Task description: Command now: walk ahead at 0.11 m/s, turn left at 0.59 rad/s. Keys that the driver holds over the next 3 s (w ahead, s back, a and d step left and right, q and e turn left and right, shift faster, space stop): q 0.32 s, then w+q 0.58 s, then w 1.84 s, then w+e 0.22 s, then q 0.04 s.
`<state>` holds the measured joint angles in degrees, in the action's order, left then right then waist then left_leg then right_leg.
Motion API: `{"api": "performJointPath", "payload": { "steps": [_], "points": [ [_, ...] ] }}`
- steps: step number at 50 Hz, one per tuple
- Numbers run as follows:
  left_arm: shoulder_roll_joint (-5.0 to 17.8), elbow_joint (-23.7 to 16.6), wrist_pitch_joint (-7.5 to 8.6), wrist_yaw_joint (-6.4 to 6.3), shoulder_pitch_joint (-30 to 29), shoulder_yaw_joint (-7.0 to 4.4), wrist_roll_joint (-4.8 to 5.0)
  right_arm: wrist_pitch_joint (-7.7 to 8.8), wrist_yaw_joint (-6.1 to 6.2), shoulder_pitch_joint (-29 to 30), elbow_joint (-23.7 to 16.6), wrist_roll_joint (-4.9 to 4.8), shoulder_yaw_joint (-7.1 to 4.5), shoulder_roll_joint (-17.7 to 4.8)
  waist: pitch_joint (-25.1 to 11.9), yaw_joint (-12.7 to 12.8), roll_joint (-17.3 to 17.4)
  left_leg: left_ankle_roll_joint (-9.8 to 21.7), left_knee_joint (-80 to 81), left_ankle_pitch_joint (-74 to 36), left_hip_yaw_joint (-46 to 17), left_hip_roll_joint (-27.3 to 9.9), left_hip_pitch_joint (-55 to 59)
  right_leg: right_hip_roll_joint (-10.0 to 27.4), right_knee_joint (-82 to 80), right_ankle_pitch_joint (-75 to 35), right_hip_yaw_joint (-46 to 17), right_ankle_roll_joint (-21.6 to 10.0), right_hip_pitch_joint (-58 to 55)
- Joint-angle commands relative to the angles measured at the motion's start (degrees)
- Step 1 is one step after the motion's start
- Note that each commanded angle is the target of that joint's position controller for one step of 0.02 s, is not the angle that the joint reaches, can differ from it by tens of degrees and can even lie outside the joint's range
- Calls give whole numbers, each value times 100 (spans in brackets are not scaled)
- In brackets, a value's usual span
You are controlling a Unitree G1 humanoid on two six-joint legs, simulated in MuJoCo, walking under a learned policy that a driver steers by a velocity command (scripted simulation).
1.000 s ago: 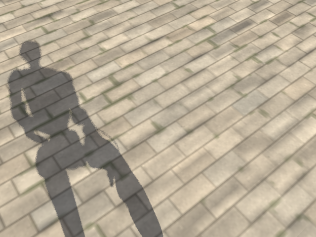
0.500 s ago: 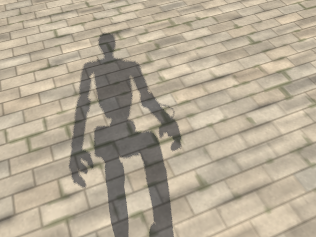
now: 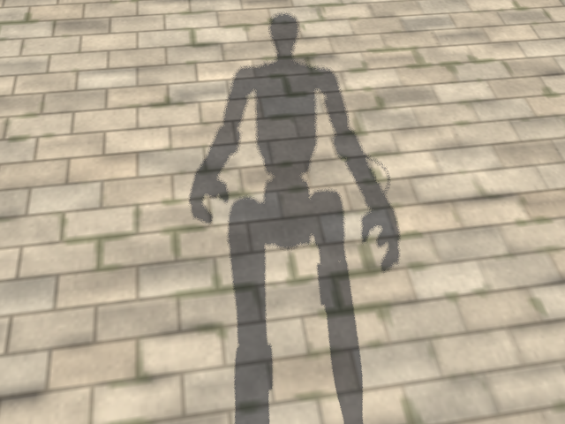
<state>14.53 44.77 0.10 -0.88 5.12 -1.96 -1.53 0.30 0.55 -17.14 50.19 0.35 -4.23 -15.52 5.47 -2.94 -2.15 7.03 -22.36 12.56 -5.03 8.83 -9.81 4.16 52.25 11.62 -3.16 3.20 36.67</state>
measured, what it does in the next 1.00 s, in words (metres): walks ahead, turning left: right foot, then left foot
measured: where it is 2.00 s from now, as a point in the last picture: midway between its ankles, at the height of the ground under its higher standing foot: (104, 316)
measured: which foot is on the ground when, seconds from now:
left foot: down 0.00-0.18, up 0.20-0.64, down 0.66-1.00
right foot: up 0.00-0.16, down 0.18-0.66, up 0.68-1.00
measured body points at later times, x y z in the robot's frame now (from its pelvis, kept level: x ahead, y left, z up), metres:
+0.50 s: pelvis +0.08 -0.05 +0.00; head +0.10 -0.05 +0.45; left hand +0.09 +0.25 -0.10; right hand +0.28 -0.28 -0.12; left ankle +0.02 +0.07 -0.68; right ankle +0.14 -0.13 -0.74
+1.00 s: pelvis +0.20 +0.06 +0.00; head +0.21 +0.10 +0.45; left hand +0.22 +0.38 -0.11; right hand +0.32 -0.19 -0.11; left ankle +0.04 +0.06 -0.74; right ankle +0.40 +0.03 -0.70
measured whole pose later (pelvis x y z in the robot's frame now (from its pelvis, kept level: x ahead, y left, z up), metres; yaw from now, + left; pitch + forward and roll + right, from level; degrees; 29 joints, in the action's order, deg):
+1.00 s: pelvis +0.20 +0.06 +0.00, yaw +35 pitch +2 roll -1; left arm 16.6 40.4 0.3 2.8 6.1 -2.5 -2.2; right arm 2.7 -0.2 -28.0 49.2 0.5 -2.5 -15.2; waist 0.8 -4.1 -2.6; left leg 5.5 -13.1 17.8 -9.3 5.3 3.4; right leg 2.9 41.9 5.4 0.8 1.9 36.4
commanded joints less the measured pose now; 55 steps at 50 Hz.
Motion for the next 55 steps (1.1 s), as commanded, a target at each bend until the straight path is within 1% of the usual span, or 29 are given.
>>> {"api": "performJointPath", "payload": {
  "steps": [1,5,7,8,9,10,11,12,13,14,16,18,21,25,29,31,32,33,34,35,36,37,39,42,46,49,51,53,55],
  "points": [
    [524,-415,20,-33,-66,-80,41,-37,65,-359,-310,35,-206,-901,-844,-17,705,432,-164,-4686,-1136,-1539,779,-242,-308,-78,131,-32,-163],
    [666,-505,88,-84,-75,-66,100,-128,83,-245,-458,102,-247,-989,-692,4,768,465,-551,-4571,-1683,-1633,861,-438,-1038,398,-39,-214,-558],
    [732,-442,144,-115,317,-75,121,-143,74,96,-588,80,-260,-1028,-654,247,837,244,-770,-4035,-1908,-1454,539,-559,-1906,368,-67,-343,-1386],
    [762,-373,200,-147,680,-88,72,-123,62,367,-671,8,-253,-1026,-676,529,765,14,-1108,-3674,-1884,-1187,191,-549,-2769,-243,-75,-430,-2157],
    [1067,-354,264,-212,1075,-156,-5,-76,45,371,-825,-91,-182,-790,-1076,627,117,-281,-2051,-2553,-1523,-825,-317,371,-3192,-1442,-795,-673,-3221],
    [1568,-533,188,-238,811,-217,54,-94,69,-386,-885,-117,-110,-367,-1473,134,-1287,-533,-3387,2151,-419,293,-1461,2046,-3076,-4263,-2513,-1460,-4159],
    [1308,-474,72,-187,1072,-200,173,-196,120,-715,-695,91,-205,-841,-1800,173,-1000,-595,-4381,2966,-66,85,-1641,2372,-3003,-4652,-2939,-2031,-3883],
    [932,-551,26,-179,909,-97,155,-261,105,-478,-606,144,-256,-974,-1367,153,-353,-650,-4805,2474,-160,-146,-1730,2004,-3052,-4061,-2307,-1957,-3534],
    [701,-611,-9,-183,573,-34,132,-316,45,-211,-611,130,-262,-943,-962,118,-144,-739,-4811,2025,-93,-320,-1757,1542,-3191,-3266,-1555,-1721,-3123],
    [671,-673,-40,-197,339,-16,82,-376,-27,-70,-667,93,-256,-888,-795,65,-363,-830,-4731,1711,-44,-441,-1766,1195,-3337,-2578,-1080,-1488,-2937],
    [767,-677,-36,-197,293,-56,-1,-450,-148,-57,-693,18,-213,-805,-743,96,-735,-980,-4746,1339,139,-423,-1653,854,-3401,-2498,-483,-1409,-2722],
    [800,-620,17,-134,556,-99,-35,-454,-226,39,-758,16,-175,-756,-900,208,-701,-953,-4383,1107,210,-511,-1721,867,-3686,-836,-408,-1392,-2862],
    [997,-527,64,-92,797,-203,-4,-454,-381,507,-967,133,-129,-749,-660,390,-810,-894,-3647,999,344,-734,-2013,1103,-4263,1406,-666,-1418,-2942],
    [1198,-493,135,-23,908,-317,-17,-381,-523,839,-1131,150,-29,-591,-580,445,-617,-725,-2674,1033,569,-940,-1638,1323,-4481,1923,-382,-1345,-2722],
    [1333,-497,113,54,858,-399,-46,-277,-561,756,-1161,78,15,-604,-565,372,-673,-401,-1625,1250,980,-842,-586,1323,-4396,2088,129,-1195,-2107],
    [1352,-495,45,88,753,-430,4,-205,-535,301,-1001,71,44,-534,-509,100,-448,-205,-715,791,1178,-736,237,1220,-3990,2384,475,-1035,-1670],
    [1187,-512,23,93,688,-399,-5,-158,-481,-240,-742,98,15,-584,-506,-107,-119,-113,-338,877,1140,-563,931,969,-3327,2653,799,-873,-1166],
    [813,-585,8,136,615,-297,-47,-102,-395,-916,-473,135,-73,-858,-478,-358,1004,77,467,1930,25,-1142,1510,478,-1628,2696,1412,-636,-410],
    [197,-859,-16,202,468,-112,-122,-53,-329,-1059,-691,130,-147,-1436,-315,-339,2004,552,1258,3815,-2839,-2793,1686,-209,259,2684,1373,-365,1069],
    [647,-1127,27,201,-104,-192,-172,-56,-207,-748,-831,146,-193,-1554,221,-408,1266,998,1905,4066,-3702,-3000,914,-280,560,1855,425,-334,1618],
    [940,-1112,102,261,-98,-269,-69,-57,-130,-472,-815,122,-136,-1327,445,-136,1049,922,1855,3519,-3114,-2726,694,-15,528,1099,211,-319,1467],
    [1011,-921,170,315,231,-290,-45,2,-118,-267,-829,69,-80,-1145,366,95,1037,749,1764,2529,-2472,-2326,693,40,353,599,217,-277,1133],
    [997,-623,177,334,593,-297,-166,143,-103,-172,-841,22,-32,-966,29,227,895,560,1593,843,-1641,-1810,819,15,312,94,335,-185,599],
    [773,-700,98,332,336,-245,-130,271,-131,-618,-636,-37,-52,-958,-208,170,685,616,1324,-657,-1371,-1713,1076,-75,209,-163,389,-108,661],
    [613,-941,96,337,-415,-159,-83,290,-81,-1068,-444,-10,-62,-895,-109,-85,773,647,1177,-1357,-1323,-1671,1214,-143,-530,-490,450,-25,833],
    [494,-1092,157,385,-919,-79,-47,316,-29,-1303,-286,18,-31,-837,-25,-266,816,560,1035,-2077,-1192,-1674,1197,-259,-1300,-762,588,-143,420],
    [516,-1145,191,383,-979,-68,-27,340,8,-1302,-210,26,-29,-900,11,-226,839,468,1000,-2518,-1238,-1818,1192,-309,-1653,-796,610,-342,-14],
    [630,-1010,224,314,-483,-107,-14,370,32,-1025,-202,36,-35,-1002,-90,88,849,255,725,-3473,-1114,-1846,1074,-467,-1979,-597,637,-579,-946],
    [864,-572,276,153,877,-228,8,383,19,-895,-142,57,-52,-1109,-803,707,669,57,-844,-4980,-775,-1571,1015,-778,-2321,-348,774,-826,-2617]
  ]
}}
Next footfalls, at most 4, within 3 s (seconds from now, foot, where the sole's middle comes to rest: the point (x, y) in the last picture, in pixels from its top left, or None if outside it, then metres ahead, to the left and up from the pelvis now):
0.18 right None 0.18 -0.12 -0.78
0.66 left None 0.08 0.08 -0.78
1.12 right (220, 405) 0.47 0.12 -0.78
1.62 left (78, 366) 0.57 0.45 -0.78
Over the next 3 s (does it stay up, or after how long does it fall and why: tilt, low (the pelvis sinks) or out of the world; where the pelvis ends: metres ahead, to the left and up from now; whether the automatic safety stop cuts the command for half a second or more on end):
stays up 1.07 0.75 0.01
